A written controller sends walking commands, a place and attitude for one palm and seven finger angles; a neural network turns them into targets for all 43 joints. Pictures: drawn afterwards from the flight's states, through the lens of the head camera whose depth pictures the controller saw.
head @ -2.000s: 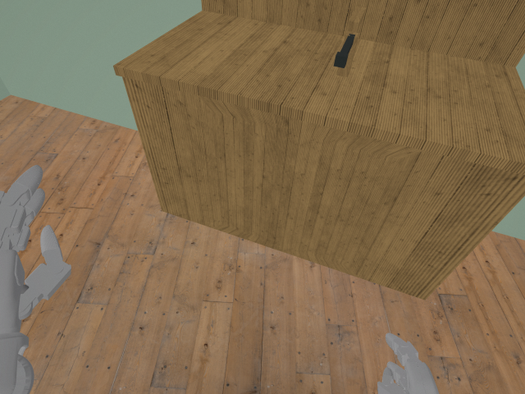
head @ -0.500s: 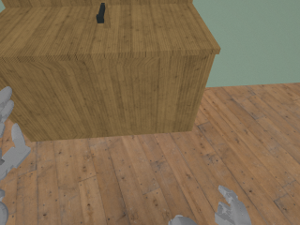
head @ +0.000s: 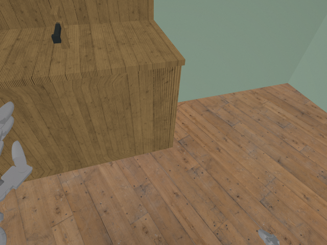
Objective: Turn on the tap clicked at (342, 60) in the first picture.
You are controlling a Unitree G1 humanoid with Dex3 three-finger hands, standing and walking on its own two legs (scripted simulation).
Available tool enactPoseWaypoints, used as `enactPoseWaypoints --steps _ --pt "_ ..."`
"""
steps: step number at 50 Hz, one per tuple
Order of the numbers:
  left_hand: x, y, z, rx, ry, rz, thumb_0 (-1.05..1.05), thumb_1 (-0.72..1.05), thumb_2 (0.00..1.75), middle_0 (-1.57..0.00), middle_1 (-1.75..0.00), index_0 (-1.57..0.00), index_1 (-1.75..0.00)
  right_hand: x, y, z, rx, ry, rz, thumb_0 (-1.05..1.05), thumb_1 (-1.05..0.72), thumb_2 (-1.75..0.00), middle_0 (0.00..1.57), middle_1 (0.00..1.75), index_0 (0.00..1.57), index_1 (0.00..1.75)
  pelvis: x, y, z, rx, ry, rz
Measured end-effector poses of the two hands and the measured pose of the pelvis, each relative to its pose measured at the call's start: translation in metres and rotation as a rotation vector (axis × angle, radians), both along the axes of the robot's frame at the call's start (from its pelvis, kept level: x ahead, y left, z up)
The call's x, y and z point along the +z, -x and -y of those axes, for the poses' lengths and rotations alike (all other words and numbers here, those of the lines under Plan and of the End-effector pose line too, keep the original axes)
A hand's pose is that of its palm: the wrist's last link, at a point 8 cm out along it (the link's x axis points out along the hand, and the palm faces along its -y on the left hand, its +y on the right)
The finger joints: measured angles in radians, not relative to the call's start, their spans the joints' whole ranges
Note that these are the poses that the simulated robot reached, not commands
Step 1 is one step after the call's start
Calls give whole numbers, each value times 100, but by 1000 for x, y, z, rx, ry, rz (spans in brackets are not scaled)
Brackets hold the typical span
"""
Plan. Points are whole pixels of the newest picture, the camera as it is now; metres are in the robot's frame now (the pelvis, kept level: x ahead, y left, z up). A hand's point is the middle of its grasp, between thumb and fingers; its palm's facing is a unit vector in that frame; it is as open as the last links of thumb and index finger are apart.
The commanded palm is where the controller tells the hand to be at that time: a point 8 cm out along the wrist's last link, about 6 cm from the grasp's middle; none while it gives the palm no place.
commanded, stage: take the last steps up to it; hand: left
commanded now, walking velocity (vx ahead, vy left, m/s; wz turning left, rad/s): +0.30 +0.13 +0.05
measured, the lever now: (56, 38) +0.84 +0.45 +0.13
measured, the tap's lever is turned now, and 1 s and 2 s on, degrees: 0 0 0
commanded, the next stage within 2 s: none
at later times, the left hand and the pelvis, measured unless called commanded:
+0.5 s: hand (33, 143) +0.27 +0.26 +0.17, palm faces +0.45 -0.80 -0.40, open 7.4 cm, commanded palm +0.22 +0.30 +0.18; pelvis +0.06 +0.02 -0.01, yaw +1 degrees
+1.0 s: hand (51, 106) +0.38 +0.28 +0.17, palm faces +0.42 -0.79 -0.44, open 7.4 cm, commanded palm +0.32 +0.32 +0.18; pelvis +0.17 +0.04 +0.01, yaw +1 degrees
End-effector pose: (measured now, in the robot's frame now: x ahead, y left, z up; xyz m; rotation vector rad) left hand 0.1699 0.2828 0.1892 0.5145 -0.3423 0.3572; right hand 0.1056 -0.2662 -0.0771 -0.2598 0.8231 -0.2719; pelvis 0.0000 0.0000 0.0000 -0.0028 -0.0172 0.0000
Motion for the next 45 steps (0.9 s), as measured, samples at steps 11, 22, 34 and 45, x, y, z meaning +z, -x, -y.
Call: enactPoseWaypoints --steps 11,22,34,45 --pt "-8 -8 21 25 6 -23 2 89 90 -21 -30 -21 -31 -27 -36 -36 109 -144 31 1 -91 -90 21 30 20 30 -8 -9 13 23 11 -1" --pt "0 -37 -2 33 10 -21 1 89 90 -22 -30 -21 -31 -5 -85 -33 122 -60 -1 1 -91 -90 21 30 20 30 3 -46 -5 33 -34 -9" --pt "2 -107 -19 -15 -11 1 2 89 90 -21 -30 -21 -31 -9 -144 -78 82 -142 108 1 -91 -90 20 30 20 30 -6 -91 -28 -1 -21 -15" --pt "3 -143 -21 50 -27 -44 1 89 90 -22 -30 -21 -31 -36 -174 -68 103 -160 -55 1 -91 -90 21 30 20 30 -2 -146 -25 23 -23 -8"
